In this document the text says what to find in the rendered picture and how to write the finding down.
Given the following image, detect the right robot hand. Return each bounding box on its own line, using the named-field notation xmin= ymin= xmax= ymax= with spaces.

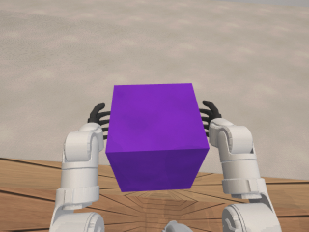
xmin=199 ymin=100 xmax=222 ymax=137

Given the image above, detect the carton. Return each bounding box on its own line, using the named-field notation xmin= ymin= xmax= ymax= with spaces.
xmin=105 ymin=83 xmax=210 ymax=192

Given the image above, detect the robot left forearm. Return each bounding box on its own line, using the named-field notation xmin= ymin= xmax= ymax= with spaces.
xmin=48 ymin=122 xmax=104 ymax=232

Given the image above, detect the left robot hand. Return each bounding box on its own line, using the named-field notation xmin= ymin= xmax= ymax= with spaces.
xmin=87 ymin=103 xmax=111 ymax=140

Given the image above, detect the robot left upper arm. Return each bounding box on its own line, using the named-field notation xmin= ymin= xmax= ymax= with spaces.
xmin=50 ymin=212 xmax=105 ymax=232

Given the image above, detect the right robot shin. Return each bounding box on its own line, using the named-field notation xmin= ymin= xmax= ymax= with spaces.
xmin=165 ymin=220 xmax=177 ymax=228

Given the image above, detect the robot right upper arm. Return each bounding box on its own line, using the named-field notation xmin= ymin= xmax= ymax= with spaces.
xmin=222 ymin=203 xmax=281 ymax=232

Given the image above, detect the robot right forearm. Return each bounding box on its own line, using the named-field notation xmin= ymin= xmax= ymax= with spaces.
xmin=209 ymin=118 xmax=282 ymax=232

